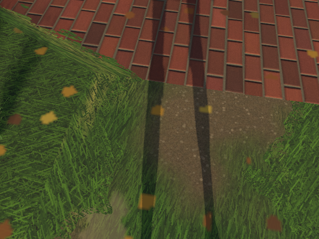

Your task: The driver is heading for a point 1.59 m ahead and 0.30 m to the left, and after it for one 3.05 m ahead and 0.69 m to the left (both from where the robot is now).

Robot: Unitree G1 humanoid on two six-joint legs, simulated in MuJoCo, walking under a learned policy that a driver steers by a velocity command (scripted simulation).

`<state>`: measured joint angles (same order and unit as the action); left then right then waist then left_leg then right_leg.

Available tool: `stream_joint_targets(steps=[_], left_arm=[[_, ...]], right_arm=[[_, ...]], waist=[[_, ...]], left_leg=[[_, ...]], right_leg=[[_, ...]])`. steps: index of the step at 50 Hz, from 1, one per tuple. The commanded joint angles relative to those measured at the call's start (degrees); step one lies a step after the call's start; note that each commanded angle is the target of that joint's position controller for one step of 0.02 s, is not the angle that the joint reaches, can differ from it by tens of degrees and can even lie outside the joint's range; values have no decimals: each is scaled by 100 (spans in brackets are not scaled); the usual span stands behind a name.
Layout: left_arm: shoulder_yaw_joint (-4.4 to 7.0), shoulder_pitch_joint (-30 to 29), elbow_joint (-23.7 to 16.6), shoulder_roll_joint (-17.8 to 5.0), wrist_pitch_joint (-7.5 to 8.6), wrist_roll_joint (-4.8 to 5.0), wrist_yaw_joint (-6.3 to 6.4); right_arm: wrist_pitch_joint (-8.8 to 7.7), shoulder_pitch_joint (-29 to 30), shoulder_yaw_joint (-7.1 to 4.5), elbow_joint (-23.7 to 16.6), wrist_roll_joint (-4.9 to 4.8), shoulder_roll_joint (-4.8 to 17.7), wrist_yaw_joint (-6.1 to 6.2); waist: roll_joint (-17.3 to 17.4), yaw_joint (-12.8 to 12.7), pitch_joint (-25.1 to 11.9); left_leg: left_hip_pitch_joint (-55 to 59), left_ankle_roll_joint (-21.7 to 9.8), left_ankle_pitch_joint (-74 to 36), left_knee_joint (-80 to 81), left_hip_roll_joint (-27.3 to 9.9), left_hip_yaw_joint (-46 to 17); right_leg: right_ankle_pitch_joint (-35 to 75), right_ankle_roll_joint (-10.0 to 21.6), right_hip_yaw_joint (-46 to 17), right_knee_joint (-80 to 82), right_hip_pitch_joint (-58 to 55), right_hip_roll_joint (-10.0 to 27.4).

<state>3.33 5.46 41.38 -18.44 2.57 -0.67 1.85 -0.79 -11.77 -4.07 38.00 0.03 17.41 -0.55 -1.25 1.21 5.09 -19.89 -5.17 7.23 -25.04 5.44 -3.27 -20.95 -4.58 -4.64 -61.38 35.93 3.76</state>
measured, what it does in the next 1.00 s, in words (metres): steps on the spot, turning left: right foot, then left foot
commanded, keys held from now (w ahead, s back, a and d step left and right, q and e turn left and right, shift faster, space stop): q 0.52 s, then no key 0.16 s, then e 0.32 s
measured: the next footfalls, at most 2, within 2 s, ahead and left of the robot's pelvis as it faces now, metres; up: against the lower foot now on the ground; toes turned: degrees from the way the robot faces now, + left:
right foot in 0.24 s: +0.19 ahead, -0.15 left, +0.00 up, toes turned +14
left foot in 0.64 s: +0.07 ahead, +0.10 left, +0.00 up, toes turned +23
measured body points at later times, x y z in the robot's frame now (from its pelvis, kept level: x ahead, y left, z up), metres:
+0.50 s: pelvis +0.08 -0.05 +0.00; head +0.13 -0.05 +0.45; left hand +0.14 +0.26 -0.09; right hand +0.32 -0.28 -0.10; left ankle +0.03 +0.08 -0.68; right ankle +0.15 -0.16 -0.74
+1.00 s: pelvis +0.07 -0.01 +0.00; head +0.08 +0.00 +0.45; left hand +0.06 +0.30 -0.12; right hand +0.31 -0.18 -0.10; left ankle +0.03 +0.08 -0.74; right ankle +0.08 -0.14 -0.71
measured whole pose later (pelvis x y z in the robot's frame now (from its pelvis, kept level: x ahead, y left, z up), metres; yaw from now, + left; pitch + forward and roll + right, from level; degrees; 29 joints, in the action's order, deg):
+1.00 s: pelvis +0.07 -0.01 +0.00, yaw +18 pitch +0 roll +1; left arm 3.8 12.2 46.4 -17.1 -3.1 1.3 1.0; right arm 1.4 -5.6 -2.1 41.4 0.8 12.7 1.7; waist -1.0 -1.4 2.3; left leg -12.9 -2.7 15.3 -28.1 0.4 5.5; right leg -27.6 -4.9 0.3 -47.6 19.3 3.1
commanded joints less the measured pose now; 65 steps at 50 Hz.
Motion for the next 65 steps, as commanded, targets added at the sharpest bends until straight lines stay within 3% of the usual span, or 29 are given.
stream_joint_targets(steps=[1,8,11,12,13,14,15,17,21,28,31,32,33,34,35,36,38,40,47,52,55,56,57,58,59,60,61,62,65], left_arm=[[82,594,-148,-344,-69,-22,46],[100,-67,-375,-439,-58,56,-72],[170,314,-295,-494,60,67,-117],[235,455,-299,-752,79,-9,-93],[325,191,-402,-1227,12,-122,-43],[315,530,-321,-1021,-23,-196,-65],[236,447,-397,-748,-24,-142,-66],[160,91,-473,-441,-86,-16,-37],[186,111,-421,-525,-228,-48,61],[332,138,-319,-867,-301,74,-14],[301,29,-219,-841,-313,234,-51],[239,341,-58,-643,-300,237,-78],[89,497,-102,-196,-274,-20,-139],[89,169,-346,-232,-259,-76,-99],[181,-52,-308,-544,-285,13,-45],[210,55,-188,-560,-322,96,-49],[218,445,171,-468,-414,60,-19],[202,638,314,-398,-427,107,-45],[159,306,41,-449,-472,202,-58],[148,488,-5,-343,-522,202,-147],[174,856,67,-323,-531,195,-248],[220,967,76,-460,-521,147,-246],[370,1061,13,-1035,-501,130,-164],[453,1158,-74,-1515,-418,7,-180],[386,1120,-162,-1285,-277,-119,-209],[343,815,-186,-1146,-175,-82,-200],[338,488,-237,-1048,-147,38,-163],[280,318,-276,-883,-154,150,-122],[229,460,-319,-799,-217,139,-41]], right_arm=[[6,170,-273,-404,-57,954,148],[242,168,-263,-429,-62,927,237],[276,412,-213,-519,-139,797,252],[272,224,-146,-548,-97,567,254],[255,-372,-90,-558,-48,315,247],[210,-339,-190,-586,-22,747,246],[223,-374,-317,-477,-51,1109,239],[380,-276,-358,-330,-118,1035,274],[456,98,-219,-551,-174,540,225],[454,269,-170,-733,-94,496,65],[442,-237,-197,-506,-60,458,8],[432,-331,-225,-464,-35,582,29],[419,-379,-301,-537,-10,1026,113],[349,-154,-297,-658,140,1244,110],[227,-142,-205,-606,241,891,87],[128,89,-87,-489,248,589,76],[9,521,24,-355,147,281,88],[-36,588,79,-202,186,164,132],[166,430,-151,51,73,709,271],[231,702,-214,95,38,733,292],[282,907,-249,147,-84,772,316],[285,717,-252,261,-140,698,312],[266,557,-209,242,16,447,287],[225,1235,-136,-142,152,287,319],[209,1417,-194,-153,120,460,330],[217,1246,-240,-64,5,557,308],[225,1046,-279,89,-13,608,329],[233,975,-309,153,29,694,360],[185,791,-296,227,-6,556,340]], waist=[[571,-270,-1356],[952,-48,-1162],[1051,-335,-1090],[666,-254,-1237],[-926,246,-1235],[-1473,-6,-1316],[-926,-28,-1252],[-522,13,-993],[-871,-164,-852],[-1017,-312,-1102],[-844,-6,-1050],[-489,-13,-1029],[967,-214,-1166],[1778,-101,-1025],[1264,142,-1089],[1137,-32,-963],[1072,-205,-822],[1024,-286,-789],[813,69,-654],[785,-61,-797],[817,-344,-916],[573,-385,-872],[-699,-212,-900],[-1685,-452,-743],[-816,-588,-978],[-574,-360,-855],[-316,-198,-740],[-313,-145,-689],[-425,-118,-896]], left_leg=[[582,-986,-3144,387,-1340,-1099],[685,-708,-1396,51,-1261,-1969],[747,-374,-1137,-434,-994,-2265],[370,-101,-146,-973,-706,-2041],[-684,295,2342,-2098,182,-1039],[-1384,594,3334,-3386,232,-625],[-1480,737,2983,-4191,-51,-678],[-1565,946,2303,-4594,-254,-505],[-1402,1117,1715,-3870,-410,45],[-205,878,1563,-1887,-642,436],[770,485,490,-166,-433,653],[1403,305,-141,377,-506,387],[2202,-68,-1617,592,-1750,-1228],[1666,-1157,-2214,568,-2789,-2173],[1274,-1332,-1621,708,-2649,-1955],[1105,-1036,-1193,739,-2267,-1431],[1024,-602,-1124,725,-1863,-787],[885,-559,-1570,679,-1695,-350],[1551,-981,-1663,496,-2316,-688],[1579,-949,-2230,333,-2421,-391],[1362,-570,-1926,-134,-2237,65],[1052,-170,-1130,-569,-1972,359],[-98,448,406,-1889,-1396,1013],[-1527,852,3101,-3029,-355,828],[-1679,855,3334,-4020,-458,55],[-1745,793,2805,-4242,-590,-113],[-1793,799,2298,-4136,-661,-132],[-1840,843,1941,-3990,-717,-179],[-1482,1008,1348,-3958,-555,-118]], right_leg=[[583,-152,63,629,-531,-172],[686,-69,-142,2194,-962,-520],[1538,191,-66,3795,-1811,-486],[2281,468,-562,4032,-2540,262],[4079,1247,-1834,3967,-3274,1501],[4458,2067,-2841,4138,-3331,2164],[4181,2091,-2391,4063,-3237,2011],[3402,1628,-1248,3996,-2995,1312],[3119,1624,-347,4245,-2930,975],[2991,1720,13,4172,-2916,1346],[2549,1405,183,3708,-2589,1220],[1928,1010,422,3348,-2127,1012],[161,394,1028,2058,-1114,448],[-1580,92,872,1169,-332,-108],[-1574,63,385,488,-489,60],[-1246,96,230,333,-634,118],[-542,10,147,485,-850,152],[-176,-81,116,642,-1277,55],[-742,-58,416,1247,-989,8],[-664,121,671,1654,-1361,-46],[369,424,965,2987,-2128,-249],[1220,647,730,3722,-2540,-271],[2931,1086,-749,4127,-3363,676],[4335,2290,-2574,4263,-3503,1909],[4038,2602,-2488,4339,-3473,1908],[3687,2321,-1932,4308,-3384,1584],[3268,1980,-1555,4264,-3339,1227],[3233,1801,-1434,4254,-3362,1102],[3562,1769,-1196,4235,-3350,814]])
